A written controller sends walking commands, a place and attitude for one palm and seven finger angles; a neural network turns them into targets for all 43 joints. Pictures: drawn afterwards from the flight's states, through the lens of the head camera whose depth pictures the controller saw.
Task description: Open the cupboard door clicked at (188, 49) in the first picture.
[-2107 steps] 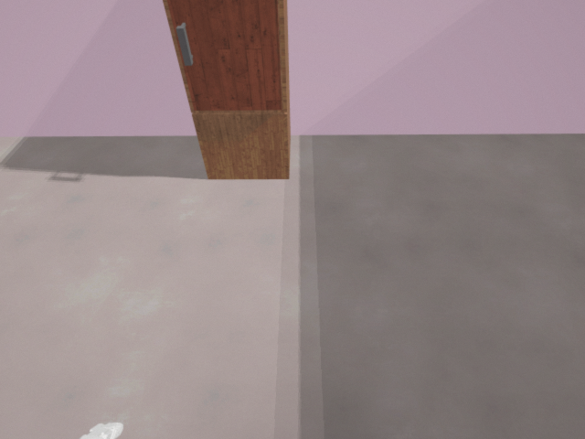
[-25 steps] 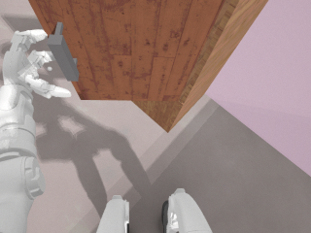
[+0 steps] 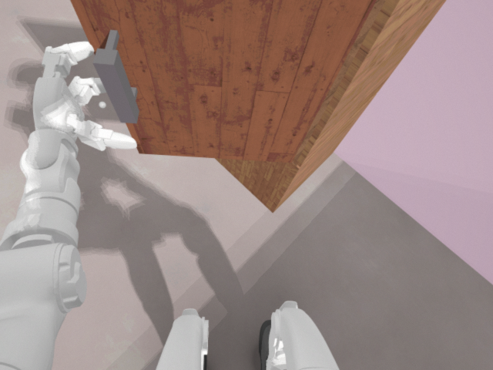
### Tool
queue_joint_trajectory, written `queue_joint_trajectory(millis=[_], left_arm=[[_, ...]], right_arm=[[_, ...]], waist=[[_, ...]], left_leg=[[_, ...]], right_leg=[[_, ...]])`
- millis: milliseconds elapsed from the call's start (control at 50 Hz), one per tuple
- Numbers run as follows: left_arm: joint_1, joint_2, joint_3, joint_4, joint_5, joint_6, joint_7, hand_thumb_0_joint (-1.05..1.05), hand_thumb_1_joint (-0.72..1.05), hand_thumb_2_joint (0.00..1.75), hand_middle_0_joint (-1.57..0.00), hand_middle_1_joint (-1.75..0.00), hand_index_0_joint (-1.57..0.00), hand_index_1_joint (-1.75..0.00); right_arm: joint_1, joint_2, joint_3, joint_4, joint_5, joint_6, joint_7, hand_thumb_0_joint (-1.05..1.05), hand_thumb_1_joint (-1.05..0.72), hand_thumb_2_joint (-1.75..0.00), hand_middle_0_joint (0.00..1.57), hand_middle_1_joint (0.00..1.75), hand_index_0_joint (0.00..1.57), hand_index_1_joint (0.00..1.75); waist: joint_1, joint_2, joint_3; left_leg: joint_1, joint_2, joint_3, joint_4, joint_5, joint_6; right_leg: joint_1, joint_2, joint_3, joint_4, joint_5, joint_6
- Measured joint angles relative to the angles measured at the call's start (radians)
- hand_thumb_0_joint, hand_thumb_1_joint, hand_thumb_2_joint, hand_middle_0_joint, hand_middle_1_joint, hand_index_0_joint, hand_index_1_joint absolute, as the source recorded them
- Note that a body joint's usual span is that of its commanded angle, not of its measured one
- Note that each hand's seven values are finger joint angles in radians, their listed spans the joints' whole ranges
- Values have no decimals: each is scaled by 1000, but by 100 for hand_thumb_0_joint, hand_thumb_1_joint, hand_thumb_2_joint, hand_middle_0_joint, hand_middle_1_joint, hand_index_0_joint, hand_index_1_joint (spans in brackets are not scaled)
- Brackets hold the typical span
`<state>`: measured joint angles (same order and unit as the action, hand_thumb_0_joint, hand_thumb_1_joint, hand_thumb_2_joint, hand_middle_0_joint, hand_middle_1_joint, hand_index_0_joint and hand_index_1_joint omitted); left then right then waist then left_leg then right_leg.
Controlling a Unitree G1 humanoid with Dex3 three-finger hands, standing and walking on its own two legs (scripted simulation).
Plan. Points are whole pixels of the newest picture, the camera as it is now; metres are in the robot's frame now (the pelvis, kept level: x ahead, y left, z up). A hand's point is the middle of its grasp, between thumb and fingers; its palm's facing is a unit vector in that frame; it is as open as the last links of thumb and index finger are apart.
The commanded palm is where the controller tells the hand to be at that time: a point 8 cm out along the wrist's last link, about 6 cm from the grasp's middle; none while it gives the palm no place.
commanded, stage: slide the fingers in behind the handle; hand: left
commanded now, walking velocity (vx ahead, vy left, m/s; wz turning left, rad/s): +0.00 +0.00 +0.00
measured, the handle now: (122, 79) +0.55 +0.20 +0.05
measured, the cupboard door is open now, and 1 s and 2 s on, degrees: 44 43 44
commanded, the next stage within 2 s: move the hooked fingers beside the handle in 0.28 s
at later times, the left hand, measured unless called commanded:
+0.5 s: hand (103, 106) +0.49 +0.22 +0.05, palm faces +0.07 -1.00 +0.00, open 15.6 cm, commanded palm +0.48 +0.22 +0.05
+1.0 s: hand (99, 105) +0.50 +0.23 +0.05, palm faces +0.04 -1.00 -0.01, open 15.4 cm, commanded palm +0.48 +0.24 +0.05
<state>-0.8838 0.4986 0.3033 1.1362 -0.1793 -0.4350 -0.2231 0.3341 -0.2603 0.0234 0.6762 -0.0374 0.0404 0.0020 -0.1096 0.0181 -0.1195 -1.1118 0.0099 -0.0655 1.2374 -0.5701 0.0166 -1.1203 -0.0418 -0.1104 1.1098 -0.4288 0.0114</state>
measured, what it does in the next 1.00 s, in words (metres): stands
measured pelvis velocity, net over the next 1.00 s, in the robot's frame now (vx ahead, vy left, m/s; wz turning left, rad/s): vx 0.00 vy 0.00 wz -0.02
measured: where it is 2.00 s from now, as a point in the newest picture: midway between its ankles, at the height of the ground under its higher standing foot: outside the picture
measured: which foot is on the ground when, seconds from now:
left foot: down 0.00-1.00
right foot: down 0.00-1.00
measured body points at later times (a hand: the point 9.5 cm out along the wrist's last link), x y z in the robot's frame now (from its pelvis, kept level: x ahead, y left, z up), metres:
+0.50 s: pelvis +0.01 +0.00 +0.00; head +0.16 +0.03 +0.43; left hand +0.48 +0.27 +0.05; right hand +0.04 -0.26 -0.11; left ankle +0.00 +0.10 -0.64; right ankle +0.05 -0.14 -0.64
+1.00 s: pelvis +0.00 +0.00 +0.00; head +0.16 +0.03 +0.42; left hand +0.49 +0.28 +0.05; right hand +0.04 -0.27 -0.11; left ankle +0.00 +0.10 -0.64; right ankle +0.05 -0.14 -0.64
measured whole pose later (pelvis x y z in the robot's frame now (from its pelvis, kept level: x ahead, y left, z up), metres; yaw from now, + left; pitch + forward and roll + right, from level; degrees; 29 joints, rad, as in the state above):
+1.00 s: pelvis +0.00 +0.00 +0.00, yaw -1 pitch +25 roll -4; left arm -0.84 0.54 0.38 1.12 -0.17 -0.44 -0.31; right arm 0.32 -0.27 0.03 0.65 -0.02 0.05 -0.02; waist -0.12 0.02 -0.12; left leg -1.09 0.03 -0.05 1.23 -0.58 0.02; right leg -1.12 -0.02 -0.09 1.11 -0.43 0.01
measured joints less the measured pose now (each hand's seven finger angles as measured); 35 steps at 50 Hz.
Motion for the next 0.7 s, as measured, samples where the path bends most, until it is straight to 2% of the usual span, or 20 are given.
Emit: queue_joint_trajectory(millis=[500, 700], left_arm=[[59, -30, 1, -40, -7, -11, 4, -1, -50, 30, -30, -120, 0, -101], [55, -9, 21, -24, 5, -17, -25, -1, -50, 30, -30, -120, 0, -104]], right_arm=[[-3, 5, -7, -5, 4, 16, 9, 0, -91, -89, 20, 30, 20, 30], [-12, 3, -3, -11, 7, 16, -1, 0, -91, -89, 20, 30, 20, 30]], waist=[[10, 10, -3], [6, 9, -1]], left_leg=[[36, 3, 10, -21, -6, 5], [34, 5, 12, -17, -8, 3]], right_leg=[[33, 5, 11, -22, -1, 6], [27, 8, 14, -15, -5, 4]])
